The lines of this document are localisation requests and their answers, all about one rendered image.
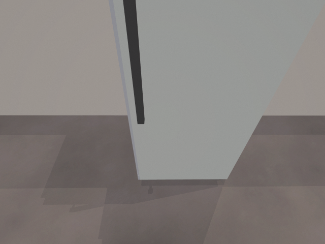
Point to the handle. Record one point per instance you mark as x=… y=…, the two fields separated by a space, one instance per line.
x=134 y=54

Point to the fridge door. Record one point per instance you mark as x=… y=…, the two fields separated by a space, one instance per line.
x=209 y=70

